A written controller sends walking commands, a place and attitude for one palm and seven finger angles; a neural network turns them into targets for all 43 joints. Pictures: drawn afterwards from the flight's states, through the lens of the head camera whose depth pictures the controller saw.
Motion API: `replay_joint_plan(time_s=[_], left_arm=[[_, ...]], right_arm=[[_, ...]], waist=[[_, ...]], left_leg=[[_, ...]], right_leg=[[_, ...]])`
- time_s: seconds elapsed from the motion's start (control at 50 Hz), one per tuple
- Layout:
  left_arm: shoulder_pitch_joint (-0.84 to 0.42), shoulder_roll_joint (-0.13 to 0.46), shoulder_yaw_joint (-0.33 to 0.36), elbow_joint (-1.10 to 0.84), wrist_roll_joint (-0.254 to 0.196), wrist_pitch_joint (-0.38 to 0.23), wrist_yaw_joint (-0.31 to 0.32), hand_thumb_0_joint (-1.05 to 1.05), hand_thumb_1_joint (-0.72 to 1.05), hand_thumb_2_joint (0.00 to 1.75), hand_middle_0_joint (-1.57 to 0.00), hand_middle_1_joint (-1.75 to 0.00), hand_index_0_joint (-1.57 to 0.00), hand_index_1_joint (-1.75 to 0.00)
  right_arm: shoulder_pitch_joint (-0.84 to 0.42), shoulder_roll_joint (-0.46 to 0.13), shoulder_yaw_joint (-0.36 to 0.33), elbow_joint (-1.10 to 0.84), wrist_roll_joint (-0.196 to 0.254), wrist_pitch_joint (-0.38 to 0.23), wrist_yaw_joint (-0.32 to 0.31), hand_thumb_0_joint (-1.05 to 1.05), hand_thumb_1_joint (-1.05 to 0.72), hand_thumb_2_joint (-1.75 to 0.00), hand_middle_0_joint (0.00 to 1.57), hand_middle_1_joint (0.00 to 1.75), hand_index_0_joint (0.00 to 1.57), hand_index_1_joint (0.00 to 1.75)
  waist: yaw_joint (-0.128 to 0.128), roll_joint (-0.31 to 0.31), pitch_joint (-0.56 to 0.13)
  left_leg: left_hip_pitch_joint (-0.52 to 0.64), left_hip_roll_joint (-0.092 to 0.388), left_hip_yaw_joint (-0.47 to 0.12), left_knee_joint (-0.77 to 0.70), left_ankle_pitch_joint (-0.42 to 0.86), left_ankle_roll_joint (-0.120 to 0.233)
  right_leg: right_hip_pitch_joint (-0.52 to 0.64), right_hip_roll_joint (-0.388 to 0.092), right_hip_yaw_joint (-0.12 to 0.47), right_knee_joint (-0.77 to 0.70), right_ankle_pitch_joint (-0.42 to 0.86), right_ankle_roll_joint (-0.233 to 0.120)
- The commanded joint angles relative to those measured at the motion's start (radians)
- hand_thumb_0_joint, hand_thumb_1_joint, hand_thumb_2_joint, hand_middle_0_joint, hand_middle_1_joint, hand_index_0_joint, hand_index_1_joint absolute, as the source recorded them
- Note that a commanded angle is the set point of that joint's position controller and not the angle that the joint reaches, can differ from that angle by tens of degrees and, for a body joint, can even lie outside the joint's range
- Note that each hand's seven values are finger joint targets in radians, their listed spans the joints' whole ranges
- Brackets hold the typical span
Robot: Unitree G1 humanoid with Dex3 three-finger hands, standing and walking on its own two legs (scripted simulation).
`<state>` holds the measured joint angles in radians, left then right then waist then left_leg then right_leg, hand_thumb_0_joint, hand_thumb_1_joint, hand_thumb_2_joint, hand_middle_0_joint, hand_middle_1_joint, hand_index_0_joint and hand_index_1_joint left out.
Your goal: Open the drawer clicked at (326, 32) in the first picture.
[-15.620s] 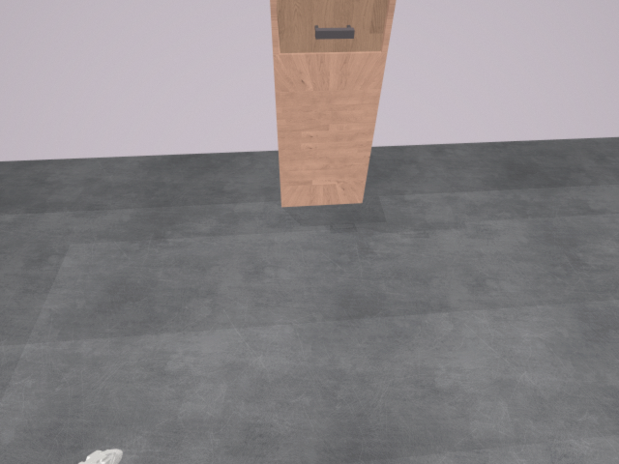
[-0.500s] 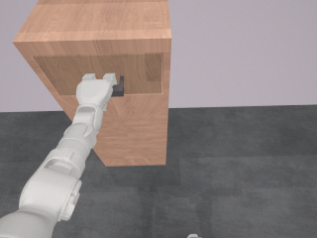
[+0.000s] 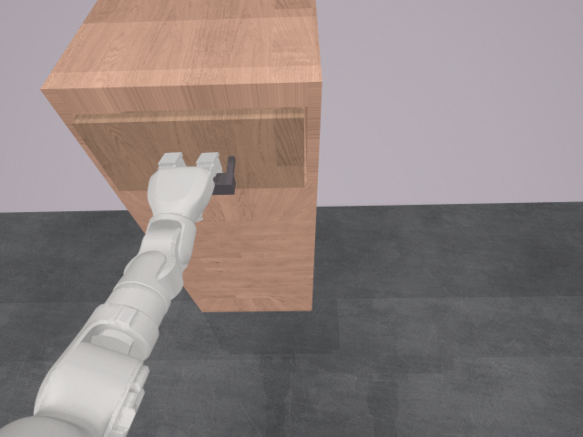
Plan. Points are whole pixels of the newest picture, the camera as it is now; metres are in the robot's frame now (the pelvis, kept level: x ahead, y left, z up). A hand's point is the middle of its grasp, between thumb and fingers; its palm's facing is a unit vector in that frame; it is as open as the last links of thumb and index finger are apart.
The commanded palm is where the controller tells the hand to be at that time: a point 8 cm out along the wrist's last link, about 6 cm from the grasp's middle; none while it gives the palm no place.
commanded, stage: pull the drawer open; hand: left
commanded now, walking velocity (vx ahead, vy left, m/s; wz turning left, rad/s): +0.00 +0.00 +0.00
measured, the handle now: (197, 173) +0.50 +0.15 +0.04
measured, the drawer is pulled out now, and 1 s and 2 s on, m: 0.02 0.08 0.27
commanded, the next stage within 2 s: none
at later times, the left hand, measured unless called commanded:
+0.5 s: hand (193, 215) +0.43 +0.15 +0.02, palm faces -0.01 -0.04 -1.00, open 5.8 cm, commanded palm +0.38 +0.15 +0.08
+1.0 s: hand (187, 246) +0.38 +0.15 +0.02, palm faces -0.03 -0.03 -1.00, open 5.8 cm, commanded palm +0.36 +0.15 +0.08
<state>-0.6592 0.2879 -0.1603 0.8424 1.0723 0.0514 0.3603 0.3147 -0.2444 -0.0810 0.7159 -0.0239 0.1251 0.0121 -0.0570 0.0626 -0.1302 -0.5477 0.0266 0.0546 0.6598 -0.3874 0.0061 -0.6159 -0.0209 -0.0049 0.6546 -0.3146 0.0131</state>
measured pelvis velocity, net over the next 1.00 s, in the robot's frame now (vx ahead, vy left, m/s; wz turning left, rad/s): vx -0.01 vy -0.01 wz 0.04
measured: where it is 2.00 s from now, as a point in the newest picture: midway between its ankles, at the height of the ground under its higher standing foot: outside the picture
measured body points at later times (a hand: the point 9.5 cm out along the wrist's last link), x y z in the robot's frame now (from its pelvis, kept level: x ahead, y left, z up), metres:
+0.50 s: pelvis -0.01 +0.00 +0.00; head +0.06 -0.03 +0.44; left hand +0.43 +0.15 +0.08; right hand +0.04 -0.27 -0.14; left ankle -0.05 +0.11 -0.72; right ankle -0.01 -0.13 -0.72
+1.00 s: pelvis -0.01 -0.01 +0.00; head +0.04 -0.03 +0.45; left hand +0.37 +0.15 +0.08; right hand +0.18 -0.24 -0.12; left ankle -0.05 +0.11 -0.72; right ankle -0.01 -0.13 -0.72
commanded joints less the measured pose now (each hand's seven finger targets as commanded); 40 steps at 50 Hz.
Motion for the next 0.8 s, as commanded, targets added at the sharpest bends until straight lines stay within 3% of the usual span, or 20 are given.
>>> replay_joint_plan(time_s=[0.0, 0.06, 0.12, 0.16, 0.26, 0.34, 0.4, 0.44, 0.46, 0.5, 0.56, 0.58, 0.64, 0.68, 0.7, 0.72, 0.78], left_arm=[[-0.51, 0.149, 0.034, -0.111, 0.04, 0.01, 0.051, 0.0, 0.9, 0.9, -0.4, -1.35, -0.4, -1.35], [-0.558, 0.178, 0.06, -0.11, 0.029, 0.004, 0.049, 0.0, 0.9, 0.9, -0.4, -1.35, -0.4, -1.35], [-0.541, 0.152, 0.044, -0.06, 0.016, -0.003, 0.041, 0.0, 0.9, 0.9, -0.4, -1.35, -0.4, -1.35], [-0.539, 0.183, 0.07, -0.045, 0.012, -0.016, 0.037, 0.0, 0.9, 0.9, -0.4, -1.35, -0.4, -1.35], [-0.508, 0.151, 0.055, -0.047, 0.015, -0.042, 0.035, 0.0, 0.9, 0.9, -0.4, -1.35, -0.4, -1.35], [-0.412, 0.106, 0.032, -0.089, 0.013, -0.048, 0.031, 0.0, 0.9, 0.9, -0.4, -1.35, -0.4, -1.35], [-0.295, 0.111, 0.047, -0.155, 0.003, -0.038, 0.026, 0.0, 0.9, 0.9, -0.4, -1.35, -0.4, -1.35], [-0.215, 0.07, 0.019, -0.223, -0.006, -0.022, 0.022, 0.0, 0.9, 0.9, -0.4, -1.35, -0.4, -1.35], [-0.176, 0.083, 0.033, -0.251, -0.006, -0.013, 0.021, 0.0, 0.9, 0.9, -0.4, -1.35, -0.4, -1.35], [-0.093, 0.059, 0.011, -0.331, -0.018, 0.007, 0.014, 0.0, 0.9, 0.9, -0.4, -1.35, -0.4, -1.35], [0.043, 0.08, 0.03, -0.456, -0.02, 0.038, 0.007, 0.0, 0.9, 0.9, -0.4, -1.35, -0.4, -1.35], [0.072, 0.045, -0.005, -0.495, -0.023, 0.048, 0.003, 0.0, 0.9, 0.9, -0.4, -1.35, -0.4, -1.35], [0.175, 0.073, 0.011, -0.597, -0.019, 0.075, -0.003, 0.0, 0.9, 0.9, -0.4, -1.35, -0.4, -1.35], [-0.193, 0.072, -0.044, -0.537, 0.01, 0.086, 0.014, 0.0, 0.9, 0.9, -0.4, -1.35, -0.4, -1.35], [-0.146, 0.092, -0.014, -0.456, 0.03, 0.095, 0.021, 0.0, 0.9, 0.9, -0.4, -1.35, -0.4, -1.35], [-0.143, 0.085, -0.023, -0.463, 0.036, 0.099, 0.023, 0.0, 0.9, 0.9, -0.4, -1.35, -0.4, -1.35], [-0.184, 0.047, -0.06, -0.451, 0.029, 0.108, 0.013, 0.0, 0.9, 0.9, -0.4, -1.35, -0.4, -1.35]], right_arm=[[0.06, -0.13, -0.042, -0.059, 0.0, -0.023, -0.028, 0.0, -0.9, -0.9, 0.2, 0.3, 0.2, 0.3], [0.057, -0.131, -0.041, -0.058, -0.003, -0.023, -0.034, 0.0, -0.9, -0.9, 0.2, 0.3, 0.2, 0.3], [0.051, -0.126, -0.036, -0.067, -0.001, -0.025, -0.039, 0.0, -0.9, -0.9, 0.2, 0.3, 0.2, 0.3], [0.05, -0.128, -0.033, -0.071, -0.002, -0.029, -0.046, 0.0, -0.9, -0.9, 0.2, 0.3, 0.2, 0.3], [0.05, -0.124, -0.034, -0.088, -0.001, -0.038, -0.044, 0.0, -0.9, -0.9, 0.2, 0.3, 0.2, 0.3], [0.046, -0.121, -0.04, -0.105, 0.002, -0.042, -0.033, 0.0, -0.9, -0.9, 0.2, 0.3, 0.2, 0.3], [0.033, -0.124, -0.043, -0.122, 0.005, -0.037, -0.022, 0.0, -0.9, -0.9, 0.2, 0.3, 0.2, 0.3], [0.015, -0.122, -0.044, -0.136, 0.011, -0.037, -0.015, 0.0, -0.9, -0.9, 0.2, 0.3, 0.2, 0.3], [0.008, -0.125, -0.044, -0.139, 0.013, -0.034, -0.011, 0.0, -0.9, -0.9, 0.2, 0.3, 0.2, 0.3], [-0.016, -0.125, -0.042, -0.153, 0.02, -0.031, -0.003, 0.0, -0.9, -0.9, 0.2, 0.3, 0.2, 0.3], [-0.054, -0.128, -0.039, -0.172, 0.024, -0.024, 0.003, 0.0, -0.9, -0.9, 0.2, 0.3, 0.2, 0.3], [-0.067, -0.123, -0.037, -0.178, 0.025, -0.022, 0.006, 0.0, -0.9, -0.9, 0.2, 0.3, 0.2, 0.3], [-0.109, -0.122, -0.028, -0.192, 0.027, -0.019, 0.005, 0.0, -0.9, -0.9, 0.2, 0.3, 0.2, 0.3], [-0.109, -0.125, -0.021, -0.146, 0.031, -0.012, -0.02, 0.0, -0.9, -0.9, 0.2, 0.3, 0.2, 0.3], [-0.1, -0.119, -0.021, -0.132, 0.026, -0.014, -0.029, 0.0, -0.9, -0.9, 0.2, 0.3, 0.2, 0.3], [-0.105, -0.117, -0.017, -0.135, 0.023, -0.014, -0.032, 0.0, -0.9, -0.9, 0.2, 0.3, 0.2, 0.3], [-0.125, -0.106, -0.016, -0.134, 0.023, -0.008, -0.038, 0.0, -0.9, -0.9, 0.2, 0.3, 0.2, 0.3]], waist=[[-0.034, -0.038, -0.372], [-0.033, -0.056, -0.419], [-0.036, -0.072, -0.383], [-0.035, -0.101, -0.39], [-0.026, -0.076, -0.389], [-0.003, -0.071, -0.408], [0.024, -0.077, -0.425], [0.031, -0.081, -0.421], [0.037, -0.09, -0.425], [0.047, -0.093, -0.4], [0.067, -0.099, -0.399], [0.062, -0.094, -0.366], [0.076, -0.095, -0.341], [-0.01, -0.081, -0.232], [0.016, -0.089, -0.237], [0.026, -0.067, -0.274], [0.03, -0.055, -0.312]], left_leg=[[0.183, -0.042, -0.008, -0.024, 0.531, 0.02], [0.185, -0.048, -0.007, -0.018, 0.531, 0.021], [0.158, -0.052, -0.004, -0.023, 0.487, 0.023], [0.138, -0.055, -0.004, -0.024, 0.466, 0.026], [0.141, -0.054, -0.004, -0.019, 0.475, 0.025], [0.156, -0.047, -0.003, -0.019, 0.501, 0.024], [0.163, -0.043, -0.001, -0.022, 0.538, 0.025], [0.178, -0.04, 0.0, -0.027, 0.57, 0.027], [0.185, -0.038, -0.007, -0.026, 0.602, 0.027], [0.196, -0.035, -0.004, -0.037, 0.608, 0.028], [0.218, -0.031, -0.01, -0.045, 0.658, 0.026], [0.221, -0.03, -0.008, -0.051, 0.646, 0.026], [0.231, -0.033, -0.005, -0.062, 0.63, 0.024], [0.226, -0.034, -0.016, -0.064, 0.501, 0.02], [0.22, -0.04, -0.014, -0.068, 0.478, 0.02], [0.243, -0.043, -0.012, -0.069, 0.492, 0.019], [0.273, -0.047, -0.015, -0.06, 0.527, 0.016]], right_leg=[[0.226, 0.055, -0.04, -0.022, 0.438, -0.051], [0.262, 0.053, -0.033, -0.017, 0.459, -0.05], [0.257, 0.051, -0.032, -0.021, 0.446, -0.047], [0.279, 0.05, -0.029, -0.022, 0.449, -0.046], [0.259, 0.05, -0.03, -0.018, 0.436, -0.048], [0.263, 0.052, -0.033, -0.012, 0.439, -0.049], [0.295, 0.051, -0.032, -0.011, 0.466, -0.051], [0.31, 0.052, -0.034, -0.018, 0.491, -0.05], [0.322, 0.052, -0.037, -0.016, 0.5, -0.052], [0.33, 0.052, -0.039, -0.023, 0.508, -0.05], [0.365, 0.051, -0.041, -0.024, 0.534, -0.052], [0.356, 0.05, -0.044, -0.029, 0.531, -0.049], [0.376, 0.051, -0.041, -0.035, 0.53, -0.051], [0.258, 0.056, -0.047, -0.055, 0.418, -0.049], [0.262, 0.058, -0.049, -0.052, 0.383, -0.055], [0.276, 0.056, -0.046, -0.051, 0.397, -0.058], [0.29, 0.052, -0.048, -0.041, 0.42, -0.061]])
